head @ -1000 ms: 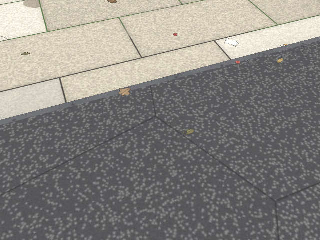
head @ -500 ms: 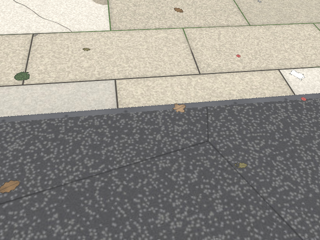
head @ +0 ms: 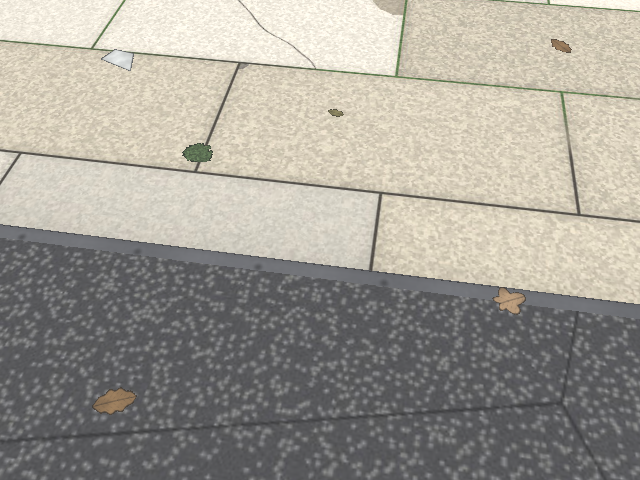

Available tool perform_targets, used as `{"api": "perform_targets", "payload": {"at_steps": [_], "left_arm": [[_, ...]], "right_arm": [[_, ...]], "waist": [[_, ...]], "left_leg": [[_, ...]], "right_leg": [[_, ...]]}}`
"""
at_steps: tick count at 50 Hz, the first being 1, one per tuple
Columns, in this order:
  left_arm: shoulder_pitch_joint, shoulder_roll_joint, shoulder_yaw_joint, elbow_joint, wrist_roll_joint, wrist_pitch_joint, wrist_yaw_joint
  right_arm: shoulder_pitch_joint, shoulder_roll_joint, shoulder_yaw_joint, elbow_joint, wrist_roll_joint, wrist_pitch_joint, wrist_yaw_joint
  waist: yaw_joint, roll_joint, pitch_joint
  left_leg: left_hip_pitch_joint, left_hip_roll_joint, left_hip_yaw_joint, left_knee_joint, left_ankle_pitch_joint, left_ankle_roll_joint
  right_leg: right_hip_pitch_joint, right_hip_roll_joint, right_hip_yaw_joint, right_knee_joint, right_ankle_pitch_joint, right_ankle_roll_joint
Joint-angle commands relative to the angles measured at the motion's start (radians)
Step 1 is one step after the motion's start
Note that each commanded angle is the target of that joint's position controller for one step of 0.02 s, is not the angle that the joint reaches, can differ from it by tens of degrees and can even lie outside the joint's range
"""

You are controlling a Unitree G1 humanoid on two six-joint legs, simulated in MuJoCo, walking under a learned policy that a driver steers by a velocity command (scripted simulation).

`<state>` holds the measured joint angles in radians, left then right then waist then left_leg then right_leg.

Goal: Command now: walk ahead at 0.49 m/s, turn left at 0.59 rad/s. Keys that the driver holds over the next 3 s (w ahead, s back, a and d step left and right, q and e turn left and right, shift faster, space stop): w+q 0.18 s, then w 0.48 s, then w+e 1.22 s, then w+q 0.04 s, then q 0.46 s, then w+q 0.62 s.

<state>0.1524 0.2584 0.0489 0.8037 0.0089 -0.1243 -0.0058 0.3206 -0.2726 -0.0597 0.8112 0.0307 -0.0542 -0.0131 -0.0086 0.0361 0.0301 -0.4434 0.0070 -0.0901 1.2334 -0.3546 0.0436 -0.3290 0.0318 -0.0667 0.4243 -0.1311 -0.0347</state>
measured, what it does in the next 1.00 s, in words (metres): walks ahead: left foot, then right foot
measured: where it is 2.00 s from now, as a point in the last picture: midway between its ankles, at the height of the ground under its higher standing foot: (331, 275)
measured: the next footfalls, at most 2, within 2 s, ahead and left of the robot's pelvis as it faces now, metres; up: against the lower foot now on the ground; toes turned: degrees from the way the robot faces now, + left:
left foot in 0.38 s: +0.34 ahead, +0.20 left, +0.00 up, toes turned +13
right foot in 0.92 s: +0.73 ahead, +0.03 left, +0.00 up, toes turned +5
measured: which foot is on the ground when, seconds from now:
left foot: up 0.00-0.36, down 0.38-0.96, up 0.98-1.00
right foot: down 0.00-0.38, up 0.40-0.90, down 0.92-1.00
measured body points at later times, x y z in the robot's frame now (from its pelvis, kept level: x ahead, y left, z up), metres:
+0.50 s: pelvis +0.26 +0.09 -0.01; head +0.29 +0.11 +0.44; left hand +0.27 +0.38 -0.14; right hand +0.46 -0.13 -0.10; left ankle +0.30 +0.19 -0.74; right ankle +0.17 -0.08 -0.63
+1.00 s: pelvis +0.58 +0.09 -0.02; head +0.60 +0.10 +0.43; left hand +0.74 +0.36 -0.12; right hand +0.57 -0.15 -0.16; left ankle +0.33 +0.19 -0.68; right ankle +0.69 +0.03 -0.74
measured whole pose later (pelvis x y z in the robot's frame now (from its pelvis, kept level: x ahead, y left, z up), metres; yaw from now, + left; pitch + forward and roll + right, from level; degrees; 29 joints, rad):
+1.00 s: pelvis +0.58 +0.09 -0.02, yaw +4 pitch +1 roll -1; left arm 0.10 0.27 0.02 0.78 0.04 -0.09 -0.05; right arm 0.44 -0.23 0.00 0.95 -0.11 -0.10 0.06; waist -0.02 0.01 0.01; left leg 0.02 0.05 0.05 0.77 -0.47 -0.01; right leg -0.50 0.08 -0.04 0.61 -0.15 -0.10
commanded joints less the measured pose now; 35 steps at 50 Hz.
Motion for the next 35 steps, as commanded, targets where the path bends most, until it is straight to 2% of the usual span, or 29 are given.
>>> {"api": "perform_targets", "payload": {"at_steps": [1, 3, 5, 7, 10, 13, 15, 16, 17, 18, 19, 20, 21, 22, 23, 24, 25, 26, 27, 28, 29, 30, 31, 33, 35], "left_arm": [[0.029, 0.084, 0.024, -0.020, 0.000, -0.014, -0.005], [0.039, 0.112, 0.035, -0.002, -0.008, -0.022, -0.007], [0.054, 0.138, 0.044, 0.010, -0.006, -0.019, -0.005], [0.060, 0.154, 0.048, 0.015, -0.005, -0.012, -0.002], [0.093, 0.171, 0.048, 0.024, -0.010, 0.002, 0.001], [0.152, 0.195, 0.051, 0.050, -0.029, 0.017, -0.005], [0.169, 0.213, 0.054, 0.067, -0.040, 0.032, -0.006], [0.166, 0.223, 0.056, 0.072, -0.044, 0.040, -0.004], [0.151, 0.233, 0.056, 0.074, -0.046, 0.047, -0.002], [0.144, 0.221, 0.049, 0.076, -0.043, 0.054, 0.002], [0.153, 0.181, 0.031, 0.062, -0.024, 0.051, 0.008], [0.249, 0.048, -0.014, 0.016, 0.004, 0.029, -0.005], [0.215, 0.111, -0.003, 0.037, -0.033, -0.004, -0.015], [0.117, 0.171, 0.017, 0.003, -0.071, -0.014, -0.019], [0.071, 0.152, 0.010, -0.011, -0.064, -0.017, -0.014], [0.051, 0.145, 0.012, -0.008, -0.040, -0.012, -0.008], [0.073, 0.143, 0.018, -0.001, -0.031, 0.000, -0.008], [0.096, 0.127, 0.017, 0.005, -0.030, 0.013, -0.010], [0.109, 0.012, -0.036, 0.002, 0.115, 0.006, -0.030], [0.102, 0.006, -0.034, 0.006, 0.109, 0.011, -0.038], [0.079, 0.032, -0.034, -0.001, 0.086, 0.016, -0.043], [0.044, 0.051, -0.032, -0.011, 0.069, 0.021, -0.047], [0.011, 0.057, -0.035, -0.022, 0.066, 0.027, -0.048], [-0.050, 0.035, -0.050, -0.045, 0.068, 0.042, -0.050], [-0.083, 0.028, -0.058, -0.060, 0.061, 0.055, -0.063]], "right_arm": [[0.034, -0.034, -0.015, -0.082, 0.004, 0.006, 0.005], [-0.013, -0.025, -0.011, -0.116, -0.003, 0.017, 0.003], [-0.057, -0.032, -0.010, -0.144, -0.010, 0.017, 0.005], [-0.100, -0.035, -0.008, -0.162, -0.006, 0.010, 0.017], [-0.213, -0.021, 0.001, -0.198, -0.009, -0.002, 0.039], [-0.290, -0.016, 0.008, -0.236, -0.005, -0.003, 0.053], [-0.313, -0.034, 0.004, -0.258, -0.008, -0.003, 0.059], [-0.300, -0.049, -0.002, -0.262, -0.011, -0.004, 0.061], [-0.238, -0.072, -0.016, -0.251, -0.015, -0.005, 0.060], [-0.085, -0.114, -0.042, -0.204, -0.016, -0.006, 0.056], [0.093, -0.190, -0.077, -0.158, -0.015, -0.001, 0.041], [0.152, -0.327, -0.099, -0.148, -0.021, 0.000, 0.031], [0.188, -0.245, -0.075, -0.155, -0.017, -0.008, 0.033], [0.137, -0.190, -0.056, -0.147, -0.027, -0.017, 0.039], [0.066, -0.156, -0.046, -0.153, -0.023, -0.020, 0.040], [-0.006, -0.117, -0.034, -0.160, -0.024, -0.021, 0.043], [-0.047, -0.086, -0.024, -0.167, -0.030, -0.026, 0.044], [-0.061, -0.082, -0.024, -0.166, -0.033, -0.031, 0.044], [0.046, 0.004, 0.012, -0.093, -0.108, -0.061, 0.036], [0.058, -0.003, 0.007, -0.086, -0.111, -0.075, 0.036], [0.035, -0.039, 0.000, -0.091, -0.113, -0.085, 0.039], [0.022, -0.058, -0.002, -0.089, -0.113, -0.090, 0.045], [0.021, -0.063, 0.001, -0.083, -0.116, -0.092, 0.053], [0.052, -0.054, 0.012, -0.055, -0.115, -0.087, 0.067], [0.093, -0.082, 0.009, -0.023, -0.116, -0.083, 0.080]], "waist": [[0.000, -0.113, -0.048], [-0.001, -0.098, -0.016], [0.006, -0.081, -0.011], [0.018, -0.079, -0.009], [0.063, -0.071, 0.011], [0.089, -0.077, 0.041], [0.080, -0.087, 0.056], [0.060, -0.101, 0.044], [0.010, -0.115, 0.000], [-0.073, -0.103, -0.088], [-0.144, -0.052, -0.199], [-0.073, 0.234, -0.316], [-0.114, 0.174, -0.451], [-0.114, 0.115, -0.303], [-0.081, 0.069, -0.217], [-0.047, 0.018, -0.154], [-0.009, 0.030, -0.133], [0.012, 0.033, -0.123], [0.013, 0.057, -0.056], [0.009, 0.038, -0.033], [0.010, 0.030, -0.028], [0.007, 0.026, -0.024], [0.003, 0.015, -0.023], [-0.014, 0.010, -0.016], [-0.029, 0.024, 0.002]], "left_leg": [[-0.177, 0.122, -0.026, -0.003, 0.057, -0.002], [-0.226, 0.139, -0.022, -0.064, 0.094, -0.009], [-0.276, 0.146, -0.026, -0.140, 0.171, -0.019], [-0.285, 0.144, -0.013, -0.247, 0.276, -0.019], [-0.241, 0.122, 0.050, -0.423, 0.385, -0.012], [-0.211, 0.096, 0.087, -0.536, 0.332, 0.006], [-0.206, 0.074, 0.108, -0.586, 0.232, 0.031], [-0.165, 0.053, 0.127, -0.612, 0.181, 0.048], [-0.055, 0.017, 0.156, -0.652, 0.171, 0.068], [0.164, -0.036, 0.188, -0.708, 0.226, 0.093], [0.465, 0.018, 0.085, -0.679, 0.272, 0.130], [0.822, 0.314, -0.443, -0.751, 0.171, 0.300], [0.855, 0.399, -0.700, -0.910, 0.139, 0.356], [0.766, 0.356, -0.530, -0.908, 0.218, 0.299], [0.628, 0.313, -0.386, -0.901, 0.299, 0.262], [0.493, 0.273, -0.287, -0.921, 0.374, 0.237], [0.402, 0.243, -0.224, -0.955, 0.404, 0.222], [0.351, 0.230, -0.202, -0.993, 0.396, 0.222], [0.296, 0.231, -0.180, -1.031, 0.244, 0.228], [0.297, 0.226, -0.176, -1.062, 0.188, 0.231], [0.298, 0.217, -0.153, -1.076, 0.178, 0.231], [0.297, 0.214, -0.130, -1.086, 0.202, 0.238], [0.296, 0.215, -0.110, -1.091, 0.241, 0.245], [0.293, 0.200, -0.055, -1.085, 0.328, 0.250], [0.300, 0.202, 0.003, -1.081, 0.401, 0.246]], "right_leg": [[0.162, -0.283, 0.259, -0.270, 0.020, -0.168], [0.148, -0.296, 0.196, -0.301, 0.083, -0.186], [0.177, -0.306, 0.140, -0.309, 0.133, -0.193], [0.208, -0.293, 0.070, -0.304, 0.172, -0.178], [0.227, -0.273, -0.016, -0.285, 0.180, -0.151], [0.281, -0.298, -0.026, -0.274, 0.140, -0.141], [0.346, -0.330, -0.021, -0.238, 0.190, -0.133], [0.369, -0.338, -0.029, -0.193, 0.297, -0.125], [0.372, -0.329, -0.055, -0.095, 0.468, -0.108], [0.329, -0.289, -0.101, 0.093, 0.606, -0.082], [0.139, -0.242, -0.129, 0.355, 0.479, -0.037], [-0.302, -0.080, -0.110, 0.770, -0.243, 0.035], [-0.403, -0.039, 0.109, 0.939, -0.452, 0.028], [-0.490, -0.089, 0.126, 0.969, -0.386, 0.011], [-0.476, -0.135, 0.117, 0.911, -0.302, -0.001], [-0.429, -0.167, 0.115, 0.841, -0.240, 0.001], [-0.357, -0.191, 0.128, 0.793, -0.193, 0.000], [-0.312, -0.195, 0.128, 0.764, -0.162, 0.003], [-0.334, -0.181, 0.134, 0.758, -0.115, -0.010], [-0.378, -0.171, 0.138, 0.719, -0.076, -0.014], [-0.414, -0.165, 0.129, 0.673, -0.022, -0.013], [-0.441, -0.165, 0.126, 0.626, 0.037, -0.007], [-0.452, -0.166, 0.123, 0.562, 0.100, 0.005], [-0.429, -0.154, 0.101, 0.418, 0.206, 0.029], [-0.396, -0.129, 0.073, 0.321, 0.284, 0.025]]}}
